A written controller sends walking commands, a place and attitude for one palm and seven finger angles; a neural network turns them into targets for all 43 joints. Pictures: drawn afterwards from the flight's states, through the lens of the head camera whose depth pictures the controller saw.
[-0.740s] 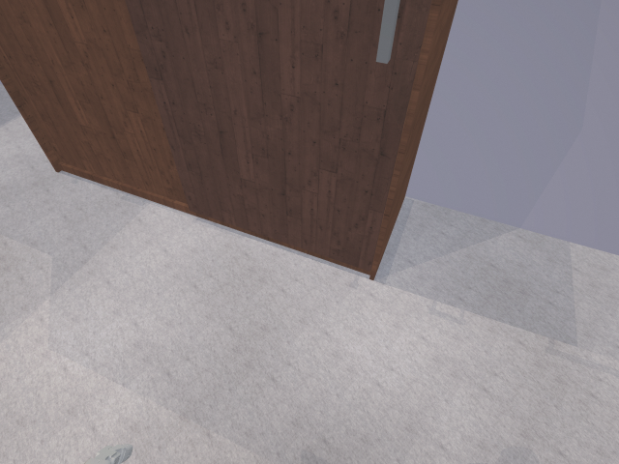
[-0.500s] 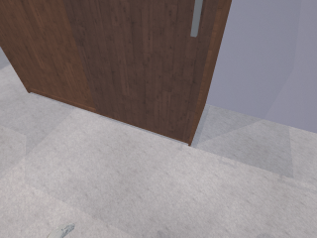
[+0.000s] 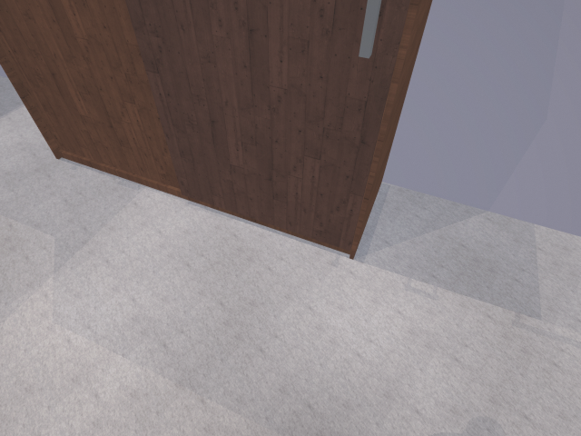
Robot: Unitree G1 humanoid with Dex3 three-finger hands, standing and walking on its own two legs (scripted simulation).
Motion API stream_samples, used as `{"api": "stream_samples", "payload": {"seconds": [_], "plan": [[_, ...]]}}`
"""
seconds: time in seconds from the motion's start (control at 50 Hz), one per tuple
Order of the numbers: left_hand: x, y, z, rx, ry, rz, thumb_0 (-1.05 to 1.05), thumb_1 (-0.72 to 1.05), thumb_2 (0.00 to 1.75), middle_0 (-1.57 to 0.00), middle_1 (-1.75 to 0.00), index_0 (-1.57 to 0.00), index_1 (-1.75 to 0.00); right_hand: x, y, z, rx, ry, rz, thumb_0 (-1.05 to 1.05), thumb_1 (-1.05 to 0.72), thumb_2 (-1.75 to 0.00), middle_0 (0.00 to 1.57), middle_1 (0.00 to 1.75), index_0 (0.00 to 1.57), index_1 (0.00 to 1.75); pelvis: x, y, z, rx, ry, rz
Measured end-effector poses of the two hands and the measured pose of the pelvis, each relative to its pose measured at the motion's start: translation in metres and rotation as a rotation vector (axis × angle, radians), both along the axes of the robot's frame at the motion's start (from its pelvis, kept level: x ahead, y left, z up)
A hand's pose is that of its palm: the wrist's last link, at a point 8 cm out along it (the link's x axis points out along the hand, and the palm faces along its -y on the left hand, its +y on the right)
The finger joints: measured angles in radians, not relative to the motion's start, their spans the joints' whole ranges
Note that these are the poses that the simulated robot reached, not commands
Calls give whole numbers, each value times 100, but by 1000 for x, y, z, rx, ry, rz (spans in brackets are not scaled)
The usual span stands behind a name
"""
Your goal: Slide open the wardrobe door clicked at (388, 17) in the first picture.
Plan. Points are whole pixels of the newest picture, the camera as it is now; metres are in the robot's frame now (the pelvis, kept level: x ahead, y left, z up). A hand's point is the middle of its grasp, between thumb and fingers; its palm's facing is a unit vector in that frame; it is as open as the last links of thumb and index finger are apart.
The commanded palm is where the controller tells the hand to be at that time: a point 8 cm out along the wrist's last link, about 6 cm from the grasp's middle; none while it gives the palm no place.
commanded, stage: stand and wait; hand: right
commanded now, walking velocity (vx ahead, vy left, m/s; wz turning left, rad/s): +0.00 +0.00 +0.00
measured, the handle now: out of the picture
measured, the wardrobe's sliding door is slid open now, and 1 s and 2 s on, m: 0.00 0.00 0.00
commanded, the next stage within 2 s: look at it before walking up in 0.08 s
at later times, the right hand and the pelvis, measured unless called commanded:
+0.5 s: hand out of the picture +0.08 -0.24 -0.15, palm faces -0.04 +0.94 -0.33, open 7.4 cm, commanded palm none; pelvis +0.01 +0.00 +0.00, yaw +0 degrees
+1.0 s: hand out of the picture +0.07 -0.24 -0.17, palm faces -0.07 +0.95 -0.31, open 7.4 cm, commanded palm none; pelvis +0.00 +0.00 +0.00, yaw +4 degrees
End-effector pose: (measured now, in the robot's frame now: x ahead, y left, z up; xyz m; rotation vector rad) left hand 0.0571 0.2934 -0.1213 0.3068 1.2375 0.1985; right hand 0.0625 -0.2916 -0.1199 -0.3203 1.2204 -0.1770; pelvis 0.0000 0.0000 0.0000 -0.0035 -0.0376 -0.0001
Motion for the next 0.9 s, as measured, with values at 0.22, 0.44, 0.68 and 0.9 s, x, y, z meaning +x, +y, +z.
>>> {"api": "stream_samples", "payload": {"seconds": [0.22,0.44,0.68,0.9], "plan": [[9,-1,2,-5,-26,-5,1,90,90,-20,-30,-21,-30,15,4,3,3,-35,16,1,-90,-90,20,30,20,30,0,1,1,0,3,3],[17,-1,4,0,-31,-9,1,90,90,-20,-30,-21,-30,17,4,2,8,-30,13,1,-90,-90,20,30,21,30,5,1,2,0,5,2],[23,-2,6,5,-36,-12,1,90,90,-20,-30,-21,-30,13,1,1,7,-12,5,1,-90,-90,20,30,20,30,8,-1,2,1,3,3],[24,-4,6,7,-45,-5,1,90,90,-20,-30,-21,-30,11,-1,0,5,-1,4,1,-90,-90,20,30,20,30,7,-2,2,1,4,20]]}}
